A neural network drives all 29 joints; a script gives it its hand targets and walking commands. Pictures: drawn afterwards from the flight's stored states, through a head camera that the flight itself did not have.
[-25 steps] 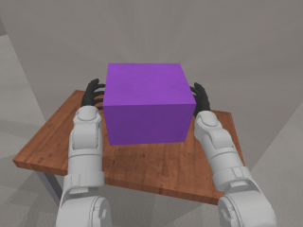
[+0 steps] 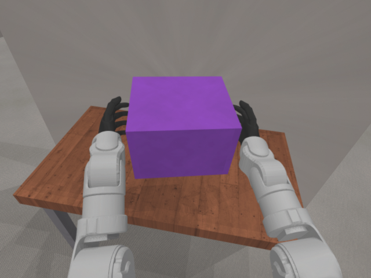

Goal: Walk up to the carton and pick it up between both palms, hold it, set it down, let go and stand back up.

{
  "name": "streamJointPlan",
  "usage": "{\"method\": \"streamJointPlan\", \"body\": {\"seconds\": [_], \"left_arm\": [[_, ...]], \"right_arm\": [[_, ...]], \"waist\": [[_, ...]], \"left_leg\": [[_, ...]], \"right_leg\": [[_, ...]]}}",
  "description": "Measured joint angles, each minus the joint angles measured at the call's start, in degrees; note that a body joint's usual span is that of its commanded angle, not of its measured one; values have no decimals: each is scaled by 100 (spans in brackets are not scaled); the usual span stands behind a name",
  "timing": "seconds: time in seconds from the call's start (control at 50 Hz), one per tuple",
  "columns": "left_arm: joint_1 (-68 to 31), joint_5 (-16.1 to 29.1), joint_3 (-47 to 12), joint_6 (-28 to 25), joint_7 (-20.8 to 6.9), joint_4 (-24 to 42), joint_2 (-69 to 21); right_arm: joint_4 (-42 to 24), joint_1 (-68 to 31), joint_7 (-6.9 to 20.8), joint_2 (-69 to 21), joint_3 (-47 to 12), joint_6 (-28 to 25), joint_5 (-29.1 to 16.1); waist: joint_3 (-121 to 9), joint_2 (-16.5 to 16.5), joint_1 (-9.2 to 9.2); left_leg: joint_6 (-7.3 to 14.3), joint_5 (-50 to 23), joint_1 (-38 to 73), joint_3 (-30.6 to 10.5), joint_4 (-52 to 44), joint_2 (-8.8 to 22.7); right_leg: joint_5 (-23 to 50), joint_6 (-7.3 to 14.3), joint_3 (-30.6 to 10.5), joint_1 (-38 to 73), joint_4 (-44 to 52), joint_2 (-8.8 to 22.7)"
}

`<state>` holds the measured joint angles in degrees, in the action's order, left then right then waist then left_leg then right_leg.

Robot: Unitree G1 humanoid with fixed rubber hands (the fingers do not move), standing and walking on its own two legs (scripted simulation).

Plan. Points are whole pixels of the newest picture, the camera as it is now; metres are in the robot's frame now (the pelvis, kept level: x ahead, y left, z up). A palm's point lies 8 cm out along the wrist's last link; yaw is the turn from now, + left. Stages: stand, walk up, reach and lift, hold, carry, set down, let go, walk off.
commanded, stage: hold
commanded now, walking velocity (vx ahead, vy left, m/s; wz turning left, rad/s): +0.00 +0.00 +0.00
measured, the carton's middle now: (180, 125) +0.40 +0.01 +0.16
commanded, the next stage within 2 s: none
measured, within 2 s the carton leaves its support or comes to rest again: neither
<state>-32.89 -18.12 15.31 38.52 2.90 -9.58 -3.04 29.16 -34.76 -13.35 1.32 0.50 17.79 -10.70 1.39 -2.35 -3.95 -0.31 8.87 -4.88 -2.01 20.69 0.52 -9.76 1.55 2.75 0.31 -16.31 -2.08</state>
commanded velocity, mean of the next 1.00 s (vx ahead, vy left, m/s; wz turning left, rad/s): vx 0.00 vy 0.00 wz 0.00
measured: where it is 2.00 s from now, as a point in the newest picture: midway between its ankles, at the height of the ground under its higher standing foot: outside the picture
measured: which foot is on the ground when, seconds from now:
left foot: down 0.00-1.00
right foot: down 0.00-1.00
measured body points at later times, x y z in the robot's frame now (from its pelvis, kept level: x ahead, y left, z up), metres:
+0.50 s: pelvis +0.00 +0.00 +0.00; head -0.05 +0.03 +0.45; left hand +0.37 +0.16 +0.17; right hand +0.36 -0.14 +0.16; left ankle +0.04 +0.12 -0.75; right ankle +0.00 -0.10 -0.75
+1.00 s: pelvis +0.00 +0.00 +0.00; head -0.05 +0.03 +0.45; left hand +0.37 +0.16 +0.17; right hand +0.37 -0.14 +0.16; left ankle +0.04 +0.12 -0.75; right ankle +0.00 -0.10 -0.75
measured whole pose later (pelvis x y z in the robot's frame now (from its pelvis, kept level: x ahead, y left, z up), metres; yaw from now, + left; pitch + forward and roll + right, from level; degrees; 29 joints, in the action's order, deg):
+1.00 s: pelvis +0.00 +0.00 +0.00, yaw +0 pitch -8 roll -1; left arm -32.6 -18.8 15.5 39.1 2.2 -9.3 -3.1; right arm 29.8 -34.6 -12.8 0.2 1.6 17.4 -9.6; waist 1.7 -2.8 -3.8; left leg -0.1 8.6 -4.2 -1.7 20.5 0.3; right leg -9.8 1.5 2.8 0.7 -16.7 -1.8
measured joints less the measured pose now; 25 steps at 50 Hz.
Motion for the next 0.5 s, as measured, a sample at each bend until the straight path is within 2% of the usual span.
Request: {"method": "streamJointPlan", "body": {"seconds": [0.22,0.5], "left_arm": [[203,-67,5,142,-139,304,-27],[150,-18,-52,123,-99,219,7]], "right_arm": [[-208,163,-68,-35,-122,100,-72],[-251,169,-19,-92,13,119,44]], "waist": [[50,-40,-36],[31,-29,4]], "left_leg": [[-9,62,184,-50,21,-14],[8,3,67,-31,29,-23]], "right_leg": [[-61,4,49,219,16,7],[-20,-5,40,77,-35,19]]}}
